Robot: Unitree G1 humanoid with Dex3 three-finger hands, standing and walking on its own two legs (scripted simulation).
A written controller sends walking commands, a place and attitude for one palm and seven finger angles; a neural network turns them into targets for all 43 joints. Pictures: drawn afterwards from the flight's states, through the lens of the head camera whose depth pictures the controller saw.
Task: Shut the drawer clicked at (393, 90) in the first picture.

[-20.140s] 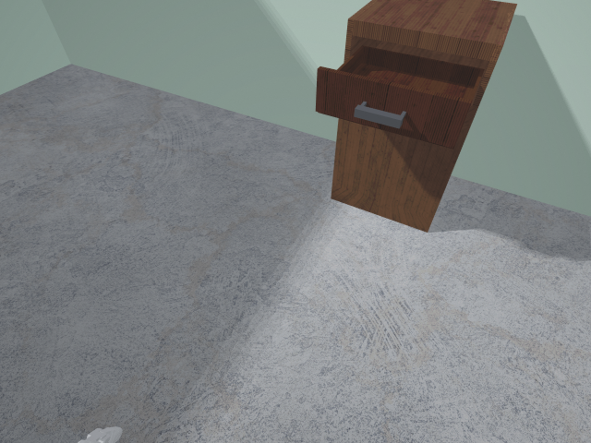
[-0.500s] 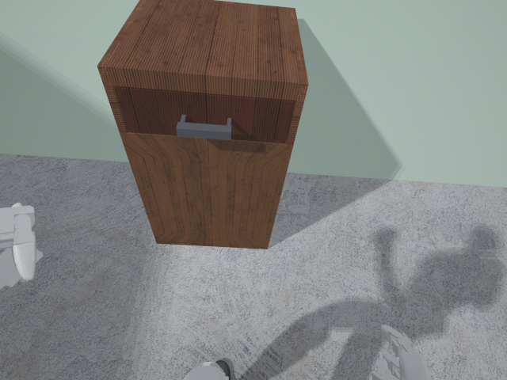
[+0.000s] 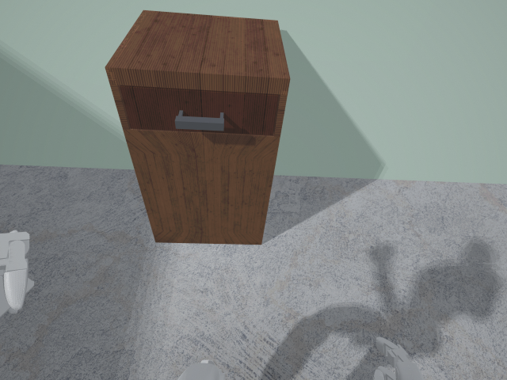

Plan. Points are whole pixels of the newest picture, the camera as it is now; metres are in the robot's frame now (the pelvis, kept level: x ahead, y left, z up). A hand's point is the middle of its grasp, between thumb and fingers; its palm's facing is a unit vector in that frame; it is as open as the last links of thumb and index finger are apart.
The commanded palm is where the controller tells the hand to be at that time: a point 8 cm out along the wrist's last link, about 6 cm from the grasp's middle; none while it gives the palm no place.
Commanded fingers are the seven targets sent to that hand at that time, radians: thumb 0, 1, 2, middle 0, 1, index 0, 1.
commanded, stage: stop stepping back and stand still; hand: left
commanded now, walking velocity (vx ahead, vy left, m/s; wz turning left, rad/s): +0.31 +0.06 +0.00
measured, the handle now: (200, 118) +0.80 +0.18 -0.05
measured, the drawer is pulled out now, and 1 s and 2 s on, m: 0.00 0.00 0.00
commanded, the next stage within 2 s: let the arm hang, fingers relaxed in 1.06 s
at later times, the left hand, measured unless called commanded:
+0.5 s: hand out of the picture +0.13 +0.26 +0.18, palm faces +0.43 -0.77 -0.48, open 3.2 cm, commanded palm +0.08 +0.29 +0.19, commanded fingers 0.00 0.90 0.90 -1.40 -1.60 -1.40 -1.60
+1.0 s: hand (10, 297) +0.17 +0.27 +0.16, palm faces +0.33 -0.80 -0.51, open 3.2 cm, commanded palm +0.11 +0.30 +0.19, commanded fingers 0.00 0.90 0.90 -1.40 -1.60 -1.40 -1.60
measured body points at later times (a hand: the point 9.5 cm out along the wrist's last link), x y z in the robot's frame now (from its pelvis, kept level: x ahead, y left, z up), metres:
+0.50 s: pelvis -0.04 +0.00 +0.01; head -0.05 -0.01 +0.46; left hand +0.10 +0.29 +0.20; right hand +0.12 -0.22 -0.09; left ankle -0.02 +0.11 -0.68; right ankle -0.04 -0.09 -0.73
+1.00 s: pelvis -0.01 +0.02 +0.01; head +0.02 +0.02 +0.46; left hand +0.14 +0.31 +0.19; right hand +0.16 -0.20 -0.08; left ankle -0.01 +0.14 -0.73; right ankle -0.04 -0.09 -0.73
